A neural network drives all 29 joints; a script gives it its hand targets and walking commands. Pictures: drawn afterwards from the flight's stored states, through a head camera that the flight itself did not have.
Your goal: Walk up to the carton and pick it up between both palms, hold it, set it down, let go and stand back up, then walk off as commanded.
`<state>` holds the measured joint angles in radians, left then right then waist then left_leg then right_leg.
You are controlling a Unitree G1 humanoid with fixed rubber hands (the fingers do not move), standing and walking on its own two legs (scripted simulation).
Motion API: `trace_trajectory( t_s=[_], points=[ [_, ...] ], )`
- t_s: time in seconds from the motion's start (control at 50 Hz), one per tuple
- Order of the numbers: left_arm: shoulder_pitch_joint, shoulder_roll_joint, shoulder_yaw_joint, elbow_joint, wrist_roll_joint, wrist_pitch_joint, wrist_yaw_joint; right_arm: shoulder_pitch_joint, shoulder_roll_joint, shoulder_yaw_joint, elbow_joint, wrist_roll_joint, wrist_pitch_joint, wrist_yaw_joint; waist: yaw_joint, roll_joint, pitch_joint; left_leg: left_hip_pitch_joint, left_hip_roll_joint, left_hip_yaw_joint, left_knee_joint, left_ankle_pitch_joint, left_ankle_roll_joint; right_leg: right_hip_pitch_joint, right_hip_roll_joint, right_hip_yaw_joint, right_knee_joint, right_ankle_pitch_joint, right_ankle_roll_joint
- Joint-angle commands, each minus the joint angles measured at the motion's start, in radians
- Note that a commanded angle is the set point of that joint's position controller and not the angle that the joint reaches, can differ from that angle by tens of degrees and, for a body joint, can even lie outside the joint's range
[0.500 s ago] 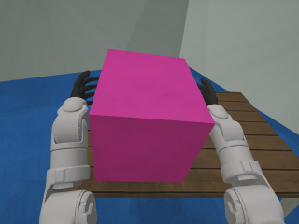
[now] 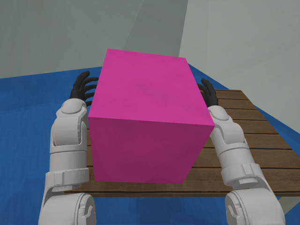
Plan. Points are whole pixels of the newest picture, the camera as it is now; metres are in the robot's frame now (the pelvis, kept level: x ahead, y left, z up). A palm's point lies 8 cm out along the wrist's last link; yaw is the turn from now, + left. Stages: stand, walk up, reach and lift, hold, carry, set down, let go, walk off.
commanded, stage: hold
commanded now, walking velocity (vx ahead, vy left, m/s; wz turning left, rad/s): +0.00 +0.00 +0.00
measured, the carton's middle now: (144, 114) +0.40 +0.01 +0.16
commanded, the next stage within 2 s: none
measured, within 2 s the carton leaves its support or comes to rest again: neither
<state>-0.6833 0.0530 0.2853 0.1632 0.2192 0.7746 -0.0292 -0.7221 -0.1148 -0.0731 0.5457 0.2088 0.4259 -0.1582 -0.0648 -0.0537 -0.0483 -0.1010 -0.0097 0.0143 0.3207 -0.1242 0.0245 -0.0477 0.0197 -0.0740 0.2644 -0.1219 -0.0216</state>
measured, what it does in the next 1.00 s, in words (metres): stands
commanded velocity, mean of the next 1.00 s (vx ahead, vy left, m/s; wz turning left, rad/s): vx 0.00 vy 0.00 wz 0.00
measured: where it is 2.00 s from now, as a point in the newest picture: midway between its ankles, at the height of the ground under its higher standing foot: outside the picture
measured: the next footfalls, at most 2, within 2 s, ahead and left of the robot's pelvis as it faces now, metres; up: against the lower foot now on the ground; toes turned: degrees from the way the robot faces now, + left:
none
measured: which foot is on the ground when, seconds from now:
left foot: down 0.00-1.00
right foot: down 0.00-1.00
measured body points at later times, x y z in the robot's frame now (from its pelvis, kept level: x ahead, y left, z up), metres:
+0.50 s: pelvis +0.01 +0.00 +0.00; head -0.05 +0.04 +0.44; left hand +0.38 +0.18 +0.22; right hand +0.38 -0.16 +0.21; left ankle +0.04 +0.10 -0.75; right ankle +0.02 -0.10 -0.75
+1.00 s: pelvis +0.00 +0.00 +0.00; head -0.07 +0.03 +0.44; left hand +0.37 +0.18 +0.23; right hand +0.38 -0.16 +0.22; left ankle +0.04 +0.10 -0.75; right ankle +0.02 -0.10 -0.75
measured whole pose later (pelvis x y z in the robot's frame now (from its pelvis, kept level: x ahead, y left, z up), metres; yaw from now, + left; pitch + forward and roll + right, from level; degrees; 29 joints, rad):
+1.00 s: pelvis +0.00 +0.00 +0.00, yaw +0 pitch -7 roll -1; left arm -0.67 0.04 0.30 0.15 0.23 0.79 -0.03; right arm -0.73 -0.11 -0.08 0.56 0.21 0.45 -0.16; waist -0.07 -0.06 -0.06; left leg -0.07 -0.01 0.01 0.32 -0.13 0.02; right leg -0.02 0.02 -0.08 0.26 -0.13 -0.02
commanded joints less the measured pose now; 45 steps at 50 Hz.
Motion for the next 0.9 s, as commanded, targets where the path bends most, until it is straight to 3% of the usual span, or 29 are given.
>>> trace_trajectory(
  t_s=[0.0, 0.04, 0.1, 0.14, 0.2, 0.22, 0.24, 0.28, 0.3, 0.32, 0.34, 0.36, 0.38, 0.42, 0.46, 0.5, 0.52, 0.56, 0.58, 0.6, 0.64, 0.68, 0.7, 0.72, 0.74, 0.76, 0.8, 0.84, 0.88],
  points=[
    [-0.668, -0.587, -0.498, -0.178, -0.166, -0.087, -0.109, -0.892, 0.601, 0.408, -0.433, 0.121, -0.082, 0.102, 0.013, 0.067, -0.485, 0.154, -0.021, -0.034, -0.001, 0.189, -0.031, 0.122, 0.018, 0.040, 0.009, 0.226, 0.069],
    [-0.676, -0.580, -0.474, -0.128, -0.153, -0.077, -0.114, -0.875, 0.592, 0.390, -0.365, 0.103, -0.071, 0.104, 0.022, 0.048, -0.399, 0.118, -0.013, -0.035, -0.035, 0.085, -0.020, 0.085, 0.014, 0.038, -0.013, 0.106, 0.067],
    [-0.669, -0.566, -0.470, -0.115, -0.157, -0.064, -0.125, -0.851, 0.576, 0.374, -0.347, 0.099, -0.060, 0.103, -0.013, 0.053, -0.383, 0.120, -0.015, -0.031, -0.040, 0.085, -0.021, 0.092, 0.010, 0.035, -0.014, 0.121, 0.061],
    [-0.660, -0.577, -0.485, -0.152, -0.158, -0.065, -0.123, -0.868, 0.583, 0.379, -0.381, 0.111, -0.065, 0.104, -0.004, 0.065, -0.430, 0.152, -0.012, -0.038, -0.025, 0.147, -0.033, 0.109, 0.012, 0.033, -0.007, 0.165, 0.061],
    [-0.648, -0.586, -0.511, -0.180, -0.166, -0.064, -0.123, -0.827, 0.561, 0.381, -0.394, 0.123, -0.058, 0.098, -0.027, 0.085, -0.407, 0.176, -0.008, -0.043, -0.006, 0.229, -0.051, 0.114, 0.017, 0.034, -0.004, 0.224, 0.058],
    [-0.612, -0.576, -0.477, -0.144, -0.142, -0.055, -0.127, -0.835, 0.570, 0.382, -0.384, 0.120, -0.056, 0.096, -0.012, 0.078, -0.368, 0.150, -0.013, -0.038, -0.015, 0.198, -0.044, 0.111, 0.017, 0.033, -0.007, 0.199, 0.059],
    [-0.599, -0.578, -0.485, -0.138, -0.135, -0.047, -0.131, -0.812, 0.551, 0.368, -0.369, 0.115, -0.054, 0.096, -0.025, 0.099, -0.360, 0.155, -0.009, -0.039, -0.018, 0.183, -0.052, 0.088, 0.019, 0.029, -0.013, 0.165, 0.053],
    [-0.596, -0.581, -0.471, -0.121, -0.134, -0.044, -0.134, -0.836, 0.557, 0.371, -0.375, 0.115, -0.051, 0.095, -0.019, 0.071, -0.343, 0.132, -0.008, -0.037, -0.030, 0.142, -0.040, 0.087, 0.020, 0.028, -0.021, 0.131, 0.052],
    [-0.637, -0.561, -0.466, -0.127, -0.130, -0.047, -0.136, -0.820, 0.558, 0.352, -0.332, 0.107, -0.042, 0.104, -0.022, 0.090, -0.324, 0.123, -0.009, -0.036, -0.043, 0.102, -0.037, 0.079, 0.015, 0.027, -0.022, 0.097, 0.046],
    [-0.626, -0.591, -0.500, -0.186, -0.148, -0.055, -0.133, -0.819, 0.568, 0.365, -0.389, 0.108, -0.057, 0.107, -0.016, 0.098, -0.374, 0.140, -0.001, -0.042, -0.034, 0.167, -0.046, 0.103, 0.021, 0.023, -0.012, 0.151, 0.048],
    [-0.648, -0.575, -0.494, -0.190, -0.143, -0.052, -0.133, -0.790, 0.563, 0.355, -0.325, 0.114, -0.043, 0.105, -0.026, 0.107, -0.354, 0.149, -0.003, -0.038, -0.029, 0.167, -0.053, 0.093, 0.017, 0.030, -0.014, 0.151, 0.052],
    [-0.682, -0.576, -0.502, -0.228, -0.150, -0.057, -0.132, -0.802, 0.562, 0.357, -0.341, 0.116, -0.046, 0.110, -0.029, 0.122, -0.390, 0.160, -0.002, -0.044, -0.024, 0.178, -0.055, 0.090, 0.023, 0.024, -0.003, 0.150, 0.047],
    [-0.661, -0.587, -0.521, -0.227, -0.162, -0.061, -0.125, -0.850, 0.566, 0.381, -0.428, 0.130, -0.063, 0.112, -0.013, 0.107, -0.425, 0.165, -0.001, -0.049, -0.013, 0.199, -0.053, 0.104, 0.023, 0.033, -0.002, 0.179, 0.046],
    [-0.668, -0.586, -0.510, -0.210, -0.169, -0.062, -0.122, -0.845, 0.572, 0.381, -0.410, 0.121, -0.061, 0.108, -0.020, 0.091, -0.434, 0.165, -0.007, -0.044, -0.017, 0.180, -0.046, 0.103, 0.024, 0.027, -0.002, 0.171, 0.049],
    [-0.673, -0.581, -0.504, -0.196, -0.159, -0.064, -0.121, -0.835, 0.577, 0.381, -0.381, 0.113, -0.054, 0.111, -0.003, 0.089, -0.385, 0.148, -0.011, -0.038, -0.024, 0.159, -0.041, 0.071, 0.023, 0.029, -0.009, 0.140, 0.053],
    [-0.674, -0.613, -0.556, -0.261, -0.195, -0.074, -0.109, -0.858, 0.588, 0.401, -0.462, 0.125, -0.073, 0.112, -0.011, 0.093, -0.471, 0.183, -0.004, -0.052, -0.010, 0.227, -0.055, 0.089, 0.031, 0.026, -0.001, 0.180, 0.050],
    [-0.658, -0.597, -0.536, -0.192, -0.186, -0.065, -0.107, -0.869, 0.571, 0.389, -0.441, 0.128, -0.064, 0.111, -0.007, 0.085, -0.420, 0.171, -0.006, -0.049, -0.015, 0.194, -0.051, 0.069, 0.027, 0.030, -0.011, 0.147, 0.049],
    [-0.635, -0.605, -0.539, -0.183, -0.178, -0.060, -0.104, -0.864, 0.564, 0.387, -0.451, 0.129, -0.071, 0.109, -0.013, 0.088, -0.435, 0.171, -0.006, -0.047, -0.017, 0.174, -0.044, 0.076, 0.025, 0.033, -0.010, 0.157, 0.047],
    [-0.628, -0.596, -0.518, -0.168, -0.160, -0.057, -0.106, -0.881, 0.575, 0.396, -0.437, 0.125, -0.068, 0.111, 0.012, 0.075, -0.411, 0.160, -0.012, -0.045, -0.022, 0.166, -0.037, 0.081, 0.022, 0.034, -0.013, 0.152, 0.051],
    [-0.652, -0.604, -0.541, -0.187, -0.182, -0.058, -0.104, -0.887, 0.569, 0.399, -0.454, 0.128, -0.071, 0.113, 0.002, 0.072, -0.453, 0.164, -0.007, -0.048, -0.017, 0.169, -0.042, 0.080, 0.024, 0.035, -0.010, 0.157, 0.050],
    [-0.645, -0.579, -0.487, -0.147, -0.152, -0.051, -0.108, -0.859, 0.561, 0.376, -0.375, 0.111, -0.052, 0.113, 0.007, 0.065, -0.387, 0.133, -0.009, -0.047, -0.035, 0.111, -0.034, 0.089, 0.020, 0.030, -0.018, 0.113, 0.051],
    [-0.653, -0.580, -0.502, -0.164, -0.166, -0.053, -0.111, -0.872, 0.556, 0.385, -0.422, 0.120, -0.059, 0.114, 0.008, 0.046, -0.419, 0.139, -0.001, -0.046, -0.028, 0.135, -0.032, 0.086, 0.020, 0.036, -0.003, 0.140, 0.055],
    [-0.663, -0.597, -0.520, -0.218, -0.165, -0.059, -0.109, -0.848, 0.590, 0.397, -0.394, 0.126, -0.056, 0.113, -0.002, 0.081, -0.433, 0.153, -0.003, -0.049, -0.024, 0.175, -0.042, 0.103, 0.024, 0.032, 0.002, 0.183, 0.057],
    [-0.625, -0.569, -0.478, -0.124, -0.148, -0.045, -0.120, -0.846, 0.564, 0.372, -0.370, 0.116, -0.045, 0.107, -0.006, 0.050, -0.381, 0.137, -0.012, -0.042, -0.028, 0.139, -0.030, 0.109, 0.017, 0.037, -0.015, 0.165, 0.059],
    [-0.640, -0.590, -0.506, -0.178, -0.164, -0.051, -0.121, -0.847, 0.574, 0.396, -0.408, 0.130, -0.054, 0.101, -0.014, 0.068, -0.446, 0.153, -0.003, -0.044, -0.017, 0.188, -0.042, 0.133, 0.019, 0.037, -0.001, 0.213, 0.060],
    [-0.608, -0.583, -0.491, -0.144, -0.150, -0.042, -0.126, -0.824, 0.562, 0.372, -0.385, 0.120, -0.044, 0.098, -0.024, 0.073, -0.402, 0.154, -0.009, -0.047, -0.022, 0.174, -0.038, 0.120, 0.018, 0.039, -0.010, 0.205, 0.057],
    [-0.599, -0.566, -0.471, -0.156, -0.139, -0.039, -0.135, -0.820, 0.563, 0.384, -0.378, 0.127, -0.042, 0.096, -0.008, 0.068, -0.378, 0.142, -0.006, -0.037, -0.019, 0.185, -0.041, 0.127, 0.016, 0.038, -0.003, 0.221, 0.057],
    [-0.627, -0.547, -0.437, -0.121, -0.120, -0.037, -0.141, -0.830, 0.570, 0.367, -0.330, 0.119, -0.032, 0.099, -0.003, 0.071, -0.329, 0.116, -0.017, -0.032, -0.043, 0.093, -0.028, 0.100, 0.015, 0.035, -0.019, 0.124, 0.057],
    [-0.673, -0.564, -0.460, -0.147, -0.140, -0.048, -0.139, -0.838, 0.572, 0.353, -0.328, 0.107, -0.043, 0.108, -0.007, 0.077, -0.345, 0.114, -0.010, -0.034, -0.043, 0.086, -0.030, 0.093, 0.012, 0.038, -0.017, 0.115, 0.055]
  ],
)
